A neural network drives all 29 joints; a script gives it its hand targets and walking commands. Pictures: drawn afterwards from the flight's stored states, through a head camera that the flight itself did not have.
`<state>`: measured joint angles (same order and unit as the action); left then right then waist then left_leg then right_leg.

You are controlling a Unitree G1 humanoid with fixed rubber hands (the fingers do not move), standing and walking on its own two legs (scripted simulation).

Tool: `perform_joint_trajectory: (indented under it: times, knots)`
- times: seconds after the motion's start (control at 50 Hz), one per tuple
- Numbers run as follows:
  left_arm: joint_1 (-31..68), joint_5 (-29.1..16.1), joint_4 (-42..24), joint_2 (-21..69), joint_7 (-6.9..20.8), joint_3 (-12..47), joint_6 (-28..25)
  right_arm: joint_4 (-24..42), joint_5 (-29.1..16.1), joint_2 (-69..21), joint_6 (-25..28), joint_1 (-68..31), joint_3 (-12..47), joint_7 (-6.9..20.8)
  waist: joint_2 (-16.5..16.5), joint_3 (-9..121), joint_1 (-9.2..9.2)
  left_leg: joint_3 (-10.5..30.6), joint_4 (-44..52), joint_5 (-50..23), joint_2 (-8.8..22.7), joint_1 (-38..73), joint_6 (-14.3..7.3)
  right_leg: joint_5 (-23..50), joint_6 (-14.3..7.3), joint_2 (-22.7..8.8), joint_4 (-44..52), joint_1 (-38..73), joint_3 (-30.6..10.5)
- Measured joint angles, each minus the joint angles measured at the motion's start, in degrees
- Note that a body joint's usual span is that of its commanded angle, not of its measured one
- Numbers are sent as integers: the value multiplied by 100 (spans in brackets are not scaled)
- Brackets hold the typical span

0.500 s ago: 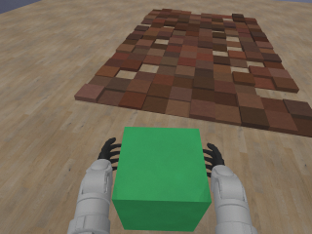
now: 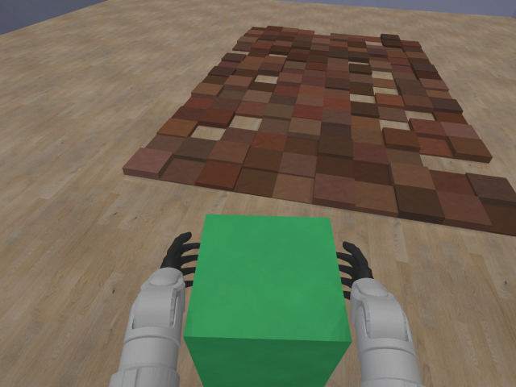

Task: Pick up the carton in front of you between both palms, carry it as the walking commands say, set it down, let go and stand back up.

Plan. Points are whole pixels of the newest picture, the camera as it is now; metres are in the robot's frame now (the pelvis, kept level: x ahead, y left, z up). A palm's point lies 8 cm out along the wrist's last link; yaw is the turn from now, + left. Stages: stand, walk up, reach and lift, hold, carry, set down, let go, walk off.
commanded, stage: hold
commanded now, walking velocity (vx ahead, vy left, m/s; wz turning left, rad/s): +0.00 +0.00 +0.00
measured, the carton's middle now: (264, 305) +0.29 +0.00 -0.04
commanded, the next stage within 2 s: carry in 0.46 s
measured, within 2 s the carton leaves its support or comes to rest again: neither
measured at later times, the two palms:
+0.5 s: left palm (170, 275) +0.28 +0.15 +0.06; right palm (364, 285) +0.28 -0.15 +0.05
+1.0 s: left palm (177, 207) +0.42 +0.17 +0.07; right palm (339, 210) +0.42 -0.13 +0.07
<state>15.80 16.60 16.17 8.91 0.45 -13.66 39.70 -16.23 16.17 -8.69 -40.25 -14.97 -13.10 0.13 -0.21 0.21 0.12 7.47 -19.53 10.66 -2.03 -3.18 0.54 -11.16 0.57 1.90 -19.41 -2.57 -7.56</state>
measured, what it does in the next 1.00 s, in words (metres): walks ahead: left foot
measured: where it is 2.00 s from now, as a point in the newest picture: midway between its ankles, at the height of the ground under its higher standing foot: (261, 291)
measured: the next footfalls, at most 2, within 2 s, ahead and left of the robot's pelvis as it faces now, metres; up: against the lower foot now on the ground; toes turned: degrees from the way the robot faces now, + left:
left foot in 0.96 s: +0.17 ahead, +0.10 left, +0.00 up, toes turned +8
right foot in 1.32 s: +0.52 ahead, -0.10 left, +0.00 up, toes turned -11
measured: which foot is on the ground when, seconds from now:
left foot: down 0.00-0.80, up 0.82-0.94, down 0.96-1.00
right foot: down 0.00-1.00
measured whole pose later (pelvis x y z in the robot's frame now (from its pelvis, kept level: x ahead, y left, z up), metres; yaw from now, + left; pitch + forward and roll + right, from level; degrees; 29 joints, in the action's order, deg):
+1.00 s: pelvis +0.15 +0.01 -0.02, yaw -1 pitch +5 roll +1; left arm 8.8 6.7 -18.8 7.6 -5.4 -6.5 67.1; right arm 16.2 5.5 -7.9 -66.4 -9.4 -6.5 -5.0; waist -3.3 8.4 1.3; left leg -11.1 -30.5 15.5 0.2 -18.0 -2.0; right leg -25.2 1.7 -5.7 -34.0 -10.6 5.7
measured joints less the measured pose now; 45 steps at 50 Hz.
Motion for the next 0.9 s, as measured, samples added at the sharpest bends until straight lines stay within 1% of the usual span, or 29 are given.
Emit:
perform_joint_trajectory:
  times: [0.08,0.12,0.24,0.44,0.48,0.52,0.54,0.56,0.62,0.64,0.68,0.7,0.72,0.76,0.8,0.82,0.86,0.9]
  knots:
    - [-86,-89,-275,-21,-23,107,149,273,-88,21,-147,88,123,-34,0,19,0,0,80,-34,7,98,2,33,-1,-4,78,97,2]
    - [-74,-86,-311,-19,-17,107,232,313,-83,18,-234,77,123,-26,-1,27,1,2,117,-51,9,160,1,48,-3,-6,111,159,5]
    - [62,26,-173,15,32,-12,362,178,29,-16,-377,-70,1,32,1,-33,1,0,80,-51,9,225,4,42,-8,-3,64,220,17]
    - [225,104,-89,59,68,-165,326,79,92,-61,-340,-244,-146,56,-3,-111,2,-13,-30,-45,9,144,11,36,-5,7,-49,137,30]
    - [223,105,-115,56,69,-163,340,78,86,-62,-341,-253,-143,56,-10,72,-9,-109,-284,115,47,-170,27,-93,3,-16,-277,-162,105]
    - [150,55,-192,38,41,-97,361,142,31,-45,-352,-184,-78,34,-17,292,-20,-264,-611,646,122,-495,39,-543,1,-72,-560,-468,241]
    - [110,12,-275,26,23,-46,391,225,-14,-32,-376,-141,-36,20,-21,387,-21,-338,-726,887,159,-632,38,-743,-6,-107,-646,-591,309]
    - [84,-41,-387,18,2,3,430,342,-66,-22,-412,-110,-4,5,-23,459,-21,-406,-816,990,195,-759,36,-794,-3,-139,-697,-701,370]
    - [0,-235,-815,-3,-103,176,620,792,-260,24,-600,-10,121,-72,-34,618,-26,-578,-1093,922,276,-1060,22,-624,23,-220,-898,-964,499]
    - [-53,-308,-975,-16,-139,240,725,947,-343,50,-700,43,178,-100,-48,683,-24,-636,-1157,915,292,-1110,12,-675,32,-256,-995,-1026,530]
    - [-162,-448,-1298,-72,-218,351,995,1220,-493,81,-961,112,302,-176,-75,820,-19,-757,-1183,824,315,-1140,11,-1018,43,-344,-1250,-1154,588]
    - [-201,-531,-1450,-132,-246,390,1149,1326,-548,79,-1108,106,372,-235,-71,879,-10,-814,-1160,690,330,-1135,3,-1211,45,-388,-1453,-1257,670]
    - [-237,-626,-1581,-214,-264,415,1305,1412,-590,63,-1257,98,441,-295,-61,925,-1,-868,-1166,705,350,-1125,2,-1360,46,-420,-1612,-1360,789]
    - [-262,-828,-1794,-347,-308,466,1619,1653,-647,52,-1579,130,576,-418,2,967,3,-919,-1112,877,423,-1051,15,-1376,23,-407,-1446,-1425,1079]
    - [-205,-967,-1979,-361,-376,545,1884,2042,-732,115,-1897,223,634,-491,95,961,-38,-840,-1158,1048,500,-1017,43,-746,-27,-340,-1064,-1246,1244]
    - [-168,-974,-2074,-305,-410,581,1989,2253,-786,176,-2036,277,634,-505,140,966,-43,-846,-1348,1170,561,-1081,17,-548,-33,-312,-971,-1170,1321]
    - [-179,-931,-2270,-134,-479,660,2174,2600,-944,289,-2253,430,565,-504,78,1013,-42,-1045,-1958,1444,581,-1375,13,-801,-33,-348,-962,-1072,1416]
    - [-336,-887,-2585,-44,-546,762,2369,2839,-1086,303,-2428,531,487,-493,-83,1000,-21,-1273,-2181,1794,461,-1643,-9,-1007,-10,-458,-840,-919,1428]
